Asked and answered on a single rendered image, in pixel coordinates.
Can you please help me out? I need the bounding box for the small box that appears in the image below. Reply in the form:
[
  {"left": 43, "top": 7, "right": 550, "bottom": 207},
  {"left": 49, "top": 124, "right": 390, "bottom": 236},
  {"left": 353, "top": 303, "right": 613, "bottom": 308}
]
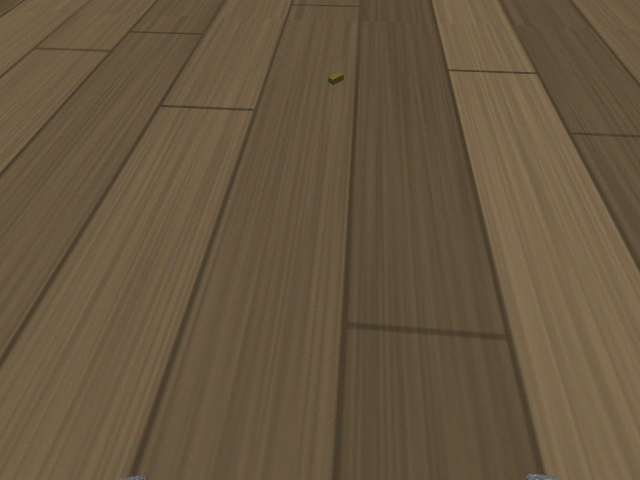
[{"left": 328, "top": 72, "right": 344, "bottom": 84}]

